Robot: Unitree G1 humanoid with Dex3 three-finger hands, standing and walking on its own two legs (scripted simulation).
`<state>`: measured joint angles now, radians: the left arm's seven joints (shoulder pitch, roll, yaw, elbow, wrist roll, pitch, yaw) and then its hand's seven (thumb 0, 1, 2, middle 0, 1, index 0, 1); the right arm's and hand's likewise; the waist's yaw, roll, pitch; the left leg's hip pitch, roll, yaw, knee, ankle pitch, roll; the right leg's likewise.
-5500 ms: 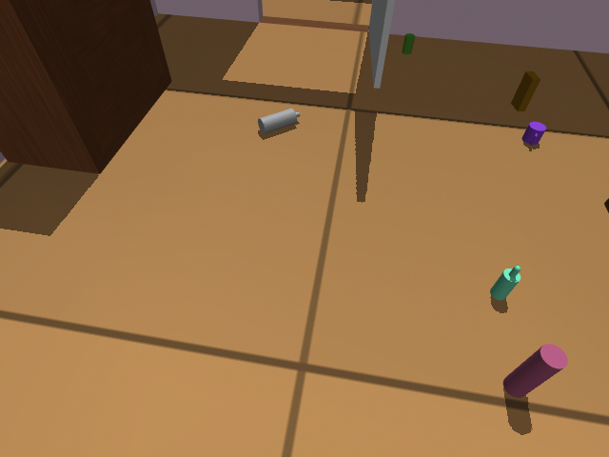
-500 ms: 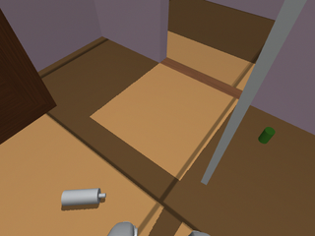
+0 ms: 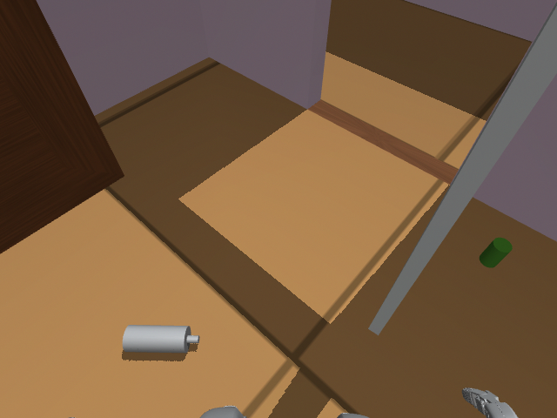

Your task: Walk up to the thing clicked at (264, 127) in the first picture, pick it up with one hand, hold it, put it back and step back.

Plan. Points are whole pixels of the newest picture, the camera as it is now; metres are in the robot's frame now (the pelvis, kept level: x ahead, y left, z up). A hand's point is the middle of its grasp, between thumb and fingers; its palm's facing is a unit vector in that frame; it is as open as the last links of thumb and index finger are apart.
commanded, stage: walk up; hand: left
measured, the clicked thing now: (163, 338) +0.44 +0.40 -0.70
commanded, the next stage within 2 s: stand in 1.32 s
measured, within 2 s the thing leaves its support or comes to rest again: neither
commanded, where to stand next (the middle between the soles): +0.08 +0.04 m, yaw -1 degrees
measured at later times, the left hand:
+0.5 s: hand out of the picture +0.10 +0.27 -0.12, palm faces -0.04 -0.92 -0.38, open 7.4 cm
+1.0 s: hand out of the picture +0.12 +0.27 -0.11, palm faces -0.06 -0.92 -0.38, open 7.4 cm
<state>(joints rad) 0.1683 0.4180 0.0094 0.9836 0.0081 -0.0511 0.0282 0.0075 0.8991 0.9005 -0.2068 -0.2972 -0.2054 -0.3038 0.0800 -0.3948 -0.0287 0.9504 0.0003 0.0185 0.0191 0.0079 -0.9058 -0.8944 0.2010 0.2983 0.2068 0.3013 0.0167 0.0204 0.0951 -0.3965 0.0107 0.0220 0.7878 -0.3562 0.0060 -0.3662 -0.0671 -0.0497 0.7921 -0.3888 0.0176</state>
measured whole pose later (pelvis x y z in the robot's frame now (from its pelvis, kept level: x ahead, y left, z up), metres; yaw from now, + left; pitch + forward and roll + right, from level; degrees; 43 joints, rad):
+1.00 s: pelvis +0.03 +0.01 +0.04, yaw -2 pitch -2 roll +0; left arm 0.09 0.37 0.00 1.14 0.01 -0.03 0.01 0.01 0.90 0.90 -0.21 -0.30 -0.20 -0.30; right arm 0.07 -0.36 -0.03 1.12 -0.01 0.02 0.03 0.01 -0.91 -0.89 0.20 0.30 0.21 0.30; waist 0.00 0.01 0.06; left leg -0.16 0.00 0.06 0.38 -0.19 0.02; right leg -0.15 -0.05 -0.01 0.37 -0.20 0.04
